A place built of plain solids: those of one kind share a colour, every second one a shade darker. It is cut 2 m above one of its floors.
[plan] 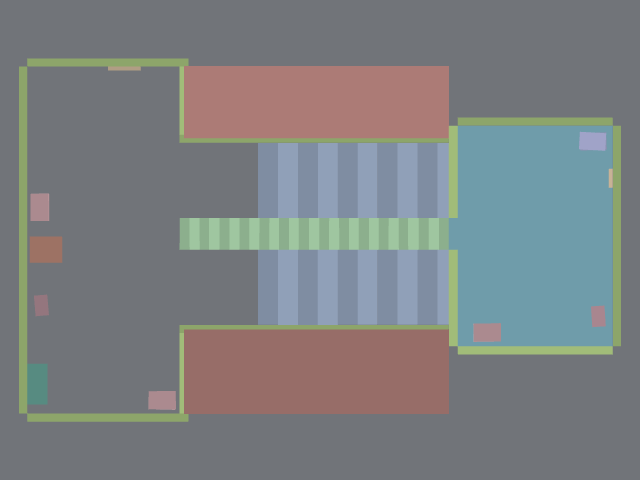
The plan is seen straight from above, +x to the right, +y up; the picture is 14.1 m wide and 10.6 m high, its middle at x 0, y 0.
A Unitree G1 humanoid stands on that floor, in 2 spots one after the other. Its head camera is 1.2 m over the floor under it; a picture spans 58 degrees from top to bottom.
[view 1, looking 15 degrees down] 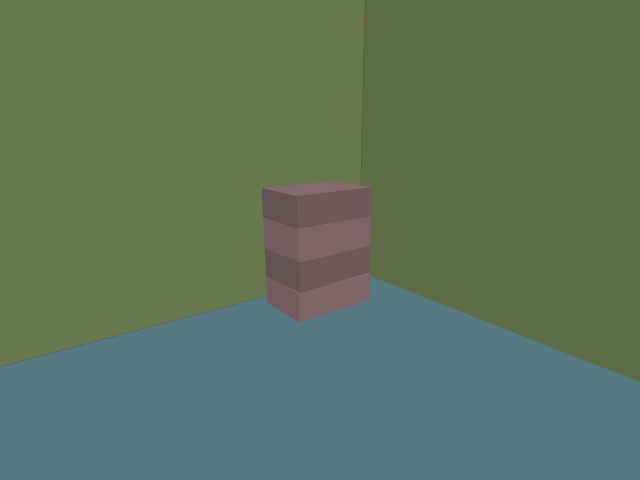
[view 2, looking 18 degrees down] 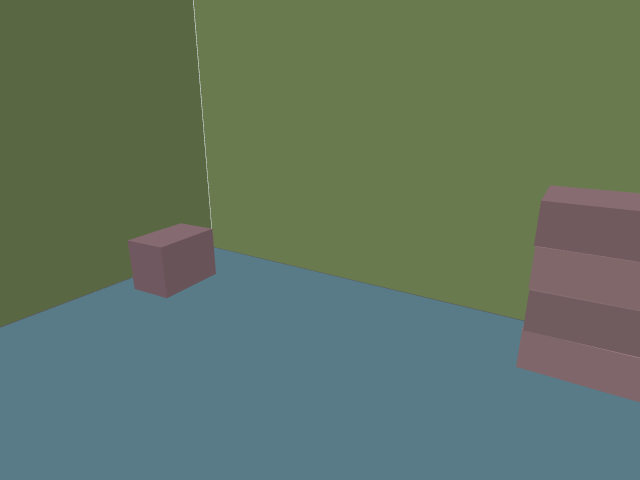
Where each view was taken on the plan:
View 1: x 5.38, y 0.21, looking -127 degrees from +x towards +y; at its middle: crate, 2.67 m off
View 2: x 3.84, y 0.13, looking -58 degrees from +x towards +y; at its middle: wall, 3.08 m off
